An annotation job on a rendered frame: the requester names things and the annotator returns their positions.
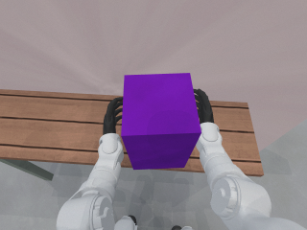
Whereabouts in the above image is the robot right hand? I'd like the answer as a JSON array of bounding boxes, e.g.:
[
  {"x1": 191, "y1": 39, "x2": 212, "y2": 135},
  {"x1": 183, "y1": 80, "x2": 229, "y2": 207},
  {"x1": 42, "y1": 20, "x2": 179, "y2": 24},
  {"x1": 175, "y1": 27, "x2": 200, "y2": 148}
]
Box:
[{"x1": 193, "y1": 89, "x2": 214, "y2": 124}]

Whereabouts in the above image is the robot right forearm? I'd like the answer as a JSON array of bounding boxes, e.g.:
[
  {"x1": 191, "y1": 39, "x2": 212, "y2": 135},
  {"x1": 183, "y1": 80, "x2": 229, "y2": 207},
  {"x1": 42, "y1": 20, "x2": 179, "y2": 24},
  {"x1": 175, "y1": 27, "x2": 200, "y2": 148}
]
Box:
[{"x1": 196, "y1": 122, "x2": 272, "y2": 210}]

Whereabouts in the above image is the left robot foot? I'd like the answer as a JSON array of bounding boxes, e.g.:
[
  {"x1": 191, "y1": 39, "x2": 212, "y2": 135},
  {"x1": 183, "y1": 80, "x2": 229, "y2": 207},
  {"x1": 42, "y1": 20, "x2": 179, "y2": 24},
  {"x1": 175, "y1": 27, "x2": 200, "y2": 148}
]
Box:
[{"x1": 128, "y1": 215, "x2": 137, "y2": 226}]

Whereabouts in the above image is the carton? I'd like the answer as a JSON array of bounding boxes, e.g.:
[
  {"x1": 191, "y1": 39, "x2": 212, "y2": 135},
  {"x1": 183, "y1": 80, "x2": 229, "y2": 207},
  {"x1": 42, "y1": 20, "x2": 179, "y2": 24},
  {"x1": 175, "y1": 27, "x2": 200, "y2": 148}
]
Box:
[{"x1": 121, "y1": 73, "x2": 201, "y2": 170}]

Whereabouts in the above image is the right robot upper arm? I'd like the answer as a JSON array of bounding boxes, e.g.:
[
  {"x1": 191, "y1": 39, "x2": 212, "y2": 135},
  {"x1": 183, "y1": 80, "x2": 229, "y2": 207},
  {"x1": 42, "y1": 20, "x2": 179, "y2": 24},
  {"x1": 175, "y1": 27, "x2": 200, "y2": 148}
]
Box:
[{"x1": 210, "y1": 176, "x2": 307, "y2": 230}]

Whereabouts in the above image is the robot left thigh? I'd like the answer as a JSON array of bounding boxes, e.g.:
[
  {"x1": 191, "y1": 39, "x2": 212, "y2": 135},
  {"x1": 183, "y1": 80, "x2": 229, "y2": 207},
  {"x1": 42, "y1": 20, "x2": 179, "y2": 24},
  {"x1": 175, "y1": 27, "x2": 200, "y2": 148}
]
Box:
[{"x1": 114, "y1": 219, "x2": 138, "y2": 230}]

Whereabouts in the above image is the left robot upper arm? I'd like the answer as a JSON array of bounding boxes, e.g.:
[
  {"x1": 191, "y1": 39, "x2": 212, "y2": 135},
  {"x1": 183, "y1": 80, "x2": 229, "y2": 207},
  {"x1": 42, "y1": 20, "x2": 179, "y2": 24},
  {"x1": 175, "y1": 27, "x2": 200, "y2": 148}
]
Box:
[{"x1": 57, "y1": 195, "x2": 115, "y2": 230}]

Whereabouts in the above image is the robot left forearm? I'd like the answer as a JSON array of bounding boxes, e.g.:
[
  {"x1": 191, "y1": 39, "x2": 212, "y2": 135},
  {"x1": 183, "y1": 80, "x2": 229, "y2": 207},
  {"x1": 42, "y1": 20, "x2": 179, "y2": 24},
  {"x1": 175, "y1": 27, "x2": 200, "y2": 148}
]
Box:
[{"x1": 56, "y1": 133, "x2": 124, "y2": 230}]

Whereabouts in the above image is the table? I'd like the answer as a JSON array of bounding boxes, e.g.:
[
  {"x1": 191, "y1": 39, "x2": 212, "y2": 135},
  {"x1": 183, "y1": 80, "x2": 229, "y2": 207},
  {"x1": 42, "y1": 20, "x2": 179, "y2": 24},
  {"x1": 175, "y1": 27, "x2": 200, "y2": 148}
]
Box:
[{"x1": 0, "y1": 89, "x2": 264, "y2": 181}]

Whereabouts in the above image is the robot left hand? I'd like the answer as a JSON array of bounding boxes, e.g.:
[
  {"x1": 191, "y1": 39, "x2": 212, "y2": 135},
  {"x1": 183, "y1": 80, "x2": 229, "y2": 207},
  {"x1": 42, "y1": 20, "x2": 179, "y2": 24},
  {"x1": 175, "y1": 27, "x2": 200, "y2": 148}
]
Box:
[{"x1": 103, "y1": 97, "x2": 124, "y2": 135}]

